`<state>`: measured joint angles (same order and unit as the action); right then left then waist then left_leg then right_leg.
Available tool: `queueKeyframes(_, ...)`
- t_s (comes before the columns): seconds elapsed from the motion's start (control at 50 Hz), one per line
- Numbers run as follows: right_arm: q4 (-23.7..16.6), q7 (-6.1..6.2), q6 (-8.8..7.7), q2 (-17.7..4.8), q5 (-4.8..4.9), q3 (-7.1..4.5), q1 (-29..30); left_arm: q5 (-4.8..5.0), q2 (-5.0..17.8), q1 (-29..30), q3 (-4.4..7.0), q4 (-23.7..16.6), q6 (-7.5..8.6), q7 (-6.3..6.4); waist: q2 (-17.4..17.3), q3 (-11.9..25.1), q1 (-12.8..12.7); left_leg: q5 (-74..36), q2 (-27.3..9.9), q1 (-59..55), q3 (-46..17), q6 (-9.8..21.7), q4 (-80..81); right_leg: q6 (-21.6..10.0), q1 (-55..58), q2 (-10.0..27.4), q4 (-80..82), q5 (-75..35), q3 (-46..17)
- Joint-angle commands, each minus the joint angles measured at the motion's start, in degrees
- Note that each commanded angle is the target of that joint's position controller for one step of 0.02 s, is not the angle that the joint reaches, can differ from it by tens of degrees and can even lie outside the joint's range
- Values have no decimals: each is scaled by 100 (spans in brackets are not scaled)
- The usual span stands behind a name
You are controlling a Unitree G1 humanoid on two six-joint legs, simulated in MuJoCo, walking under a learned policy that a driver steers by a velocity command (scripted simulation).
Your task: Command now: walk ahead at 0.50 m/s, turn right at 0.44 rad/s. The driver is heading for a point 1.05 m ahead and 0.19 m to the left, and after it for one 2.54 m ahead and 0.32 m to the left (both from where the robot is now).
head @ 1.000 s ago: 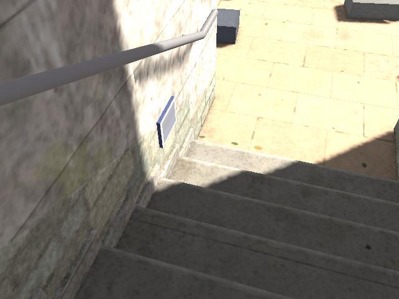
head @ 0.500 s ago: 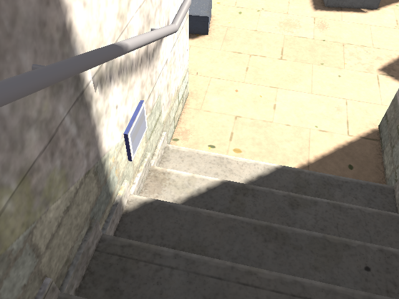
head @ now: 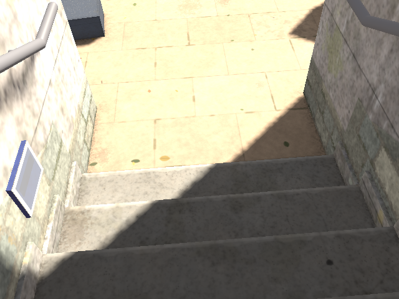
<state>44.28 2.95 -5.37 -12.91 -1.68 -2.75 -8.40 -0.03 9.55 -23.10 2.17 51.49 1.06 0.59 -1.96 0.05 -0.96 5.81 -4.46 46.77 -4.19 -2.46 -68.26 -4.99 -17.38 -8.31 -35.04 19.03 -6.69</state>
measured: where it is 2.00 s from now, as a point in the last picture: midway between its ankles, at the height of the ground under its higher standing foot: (161, 203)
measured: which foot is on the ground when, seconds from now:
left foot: up 0.00-0.30, down 0.32-0.82, up 0.84-1.00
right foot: down 0.00-0.34, up 0.36-0.80, down 0.82-1.00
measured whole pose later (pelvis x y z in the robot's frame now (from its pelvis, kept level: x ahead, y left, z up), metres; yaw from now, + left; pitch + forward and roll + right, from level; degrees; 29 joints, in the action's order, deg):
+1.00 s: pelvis +0.61 +0.06 -0.29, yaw +20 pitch +2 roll +0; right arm 48.8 2.6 -0.9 -11.0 2.3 -1.3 -21.2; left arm -0.4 10.2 -22.3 2.2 51.3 3.0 -1.7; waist -1.4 1.7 1.4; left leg 29.2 4.2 45.0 -5.5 2.3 -106.1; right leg -3.1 -16.3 -4.5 -30.4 15.6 -3.9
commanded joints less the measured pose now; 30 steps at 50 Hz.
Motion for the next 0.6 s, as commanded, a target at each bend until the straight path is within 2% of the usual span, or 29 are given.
queueKeyframes(0.02,-17,-212,-11,-399,55,-156,-989,37,1023,482,248,-503,139,193,641,697,520,-1644,98,-1450,27,-39,578,-1081,-449,1357,747,-4102,-1138)
queueKeyframes(0.04,-256,-297,-24,-607,156,-223,-325,204,721,-197,196,-246,185,232,445,390,173,-2226,-67,-129,-459,125,1299,-1016,583,1375,374,-2870,-1513)
queueKeyframes(0.06,-505,-356,-38,-616,146,-201,324,249,611,-640,169,-135,198,225,312,173,-73,-2076,-34,681,-547,266,1795,-1018,1213,1507,195,-2213,-1857)
queueKeyframes(0.08,-657,-438,-76,-564,118,-171,728,223,642,-888,172,-100,210,240,306,-10,-213,-2097,-19,1067,-613,382,2155,-994,1454,1563,100,-1746,-2061)
queueKeyframes(0.1,-767,-543,-123,-508,8,-127,933,200,582,-698,140,-215,178,333,67,-207,-166,-3326,73,194,-389,433,3353,-802,578,1175,-48,-815,-1415)
queueKeyframes(0.12,-815,-645,-147,-296,9,-75,1146,159,713,-552,150,-275,155,365,195,-318,-304,-3942,299,-906,-48,444,3695,-684,-311,1027,142,-169,-1218)
queueKeyframes(0.14,-861,-684,-122,-197,64,-75,1108,113,818,-428,149,-281,127,374,528,-341,-317,-4156,354,-1535,-10,389,3584,-684,-854,1021,92,-18,-1209)
queueKeyframes(0.16,-938,-690,-78,-172,114,-66,1031,77,799,-339,128,-312,90,372,601,-364,-316,-3998,377,-1694,-27,356,3628,-696,-910,943,-215,29,-1193)
queueKeyframes(0.18,-986,-708,-54,-169,160,-52,1042,88,735,-438,105,-285,67,367,480,-436,-373,-3768,394,-1587,-70,364,3836,-693,-696,949,-496,-16,-1192)
queueKeyframes(0.2,-1055,-694,-52,-166,222,-31,1103,168,688,-577,84,-264,52,379,423,-538,-436,-3378,374,-1378,-139,363,4095,-704,-341,967,-800,-239,-1263)
queueKeyframes(0.22,-1091,-680,-37,-166,212,-26,1101,181,677,-640,74,-227,21,404,421,-610,-530,-3004,344,-1188,-184,350,4368,-708,70,979,-1105,-633,-1253)
queueKeyframes(0.26,-982,-678,-26,-271,258,-54,638,100,834,-519,115,-225,-28,406,620,-567,-329,-2107,232,-1234,-268,540,4322,-738,550,1243,-1641,-1745,-1378)
queueKeyframes(0.28,-799,-681,-37,-390,230,-114,224,72,848,-517,114,-188,-34,390,529,-494,-201,-1667,206,-1619,-174,694,4389,-675,540,1296,-2123,-2347,-1292)
queueKeyframes(0.3,-434,-634,-7,-553,227,-215,-615,70,913,-422,109,-176,-7,322,424,-232,146,-1411,388,-2568,103,799,4517,-580,464,1204,-2904,-3218,-1002)
queueKeyframes(0.32,43,-592,24,-630,244,-314,-1874,58,866,-279,135,-56,127,110,129,319,763,-2302,240,-4611,-104,1110,4551,-384,-651,859,-4633,-3227,-590)
queueKeyframes(0.34,428,-630,87,-885,175,-254,-2958,-12,491,-769,66,-114,291,-14,-1032,1236,708,-4642,-657,-7003,-1129,1820,2966,169,-2605,275,-7516,1117,64)
queueKeyframes(0.36,434,-677,210,-996,294,-263,-2990,53,693,-1369,4,-194,451,-48,-1662,1823,535,-4398,-1027,-7916,-2280,2416,2742,599,-3798,248,-8601,3102,-21)
queueKeyframes(0.38,511,-623,317,-1520,475,-468,-2865,284,902,-811,-3,-674,554,-52,-1698,1844,650,-1211,-1535,-7940,-3768,2980,3918,806,-4798,353,-8130,2445,-12)
queueKeyframes(0.4,367,-514,387,-1174,415,-397,-2424,307,927,207,12,-912,487,70,-716,1235,764,569,-1526,-7222,-4202,2824,4680,779,-5261,623,-7475,1831,94)
queueKeyframes(0.42,284,-451,427,-915,264,-269,-1954,244,935,855,43,-1089,348,202,343,461,586,1238,-1458,-5827,-4294,2518,5085,754,-4993,669,-7379,1464,225)
queueKeyframes(0.44,99,-466,313,-938,58,-204,-1497,153,888,984,32,-1178,274,278,632,126,254,1558,-1430,-4620,-4375,2473,4979,586,-4476,950,-6685,1109,-76)
queueKeyframes(0.46,-142,-439,98,-584,97,-73,-743,54,1159,746,162,-1091,297,308,876,-268,-273,780,-903,-3210,-3465,2064,4904,418,-3646,1325,-4828,-300,-440)
queueKeyframes(0.48,-187,-414,33,-531,96,-60,-550,-128,1019,623,176,-1021,335,334,289,-312,-375,0,-477,-2569,-2863,1860,4782,409,-3125,1398,-4173,-423,-298)
queueKeyframes(0.5,-176,-311,17,-579,265,-89,-657,-281,967,1139,193,-1236,410,348,367,-457,-216,-505,124,-1802,-2057,1781,5013,610,-2297,1296,-2550,-1165,1)
queueKeyframes(0.52,-116,-169,92,-641,342,-118,-917,-404,641,1363,119,-1378,440,280,-52,-159,-51,-1538,272,-1920,-1812,1818,4873,707,-1886,1145,-1891,-1723,166)
queueKeyframes(0.54,5,-75,192,-546,295,-100,-1128,-322,366,1343,40,-1408,428,200,-330,262,-62,-2348,376,-1825,-1566,1810,4652,777,-1147,956,-1742,-2317,299)
queueKeyframes(0.56,67,-66,213,-674,163,-125,-1241,-190,494,689,102,-1142,443,89,-508,697,-229,-2752,260,-1864,-1604,1788,4350,756,-584,849,-2322,-3275,296)
queueKeyframes(0.58,294,6,160,-519,299,-123,-1858,-107,699,989,177,-1258,463,2,-290,617,28,-1595,308,-2896,-2046,1820,3873,672,-1846,999,-1839,-3941,-334)
queueKeyframes(0.6,307,9,156,-509,379,-124,-2085,-143,852,1406,210,-1426,462,-27,-34,421,182,-1117,197,-3631,-2407,1854,3720,589,-2751,977,-1452,-3661,-467)
Keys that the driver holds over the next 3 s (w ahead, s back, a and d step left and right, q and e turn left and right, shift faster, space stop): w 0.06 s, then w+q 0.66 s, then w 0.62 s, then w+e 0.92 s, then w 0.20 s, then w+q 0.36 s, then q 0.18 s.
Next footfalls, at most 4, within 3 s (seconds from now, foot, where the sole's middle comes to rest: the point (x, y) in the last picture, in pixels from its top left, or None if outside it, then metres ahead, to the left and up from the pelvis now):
0.32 left None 0.35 0.15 -0.91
0.82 right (222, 275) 0.68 -0.01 -1.06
1.46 left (134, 229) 0.97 0.42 -1.21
2.08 right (180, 187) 1.33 0.22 -1.36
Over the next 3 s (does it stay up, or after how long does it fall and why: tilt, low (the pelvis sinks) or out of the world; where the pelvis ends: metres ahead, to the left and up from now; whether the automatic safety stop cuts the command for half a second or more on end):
stays up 1.75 0.33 -0.75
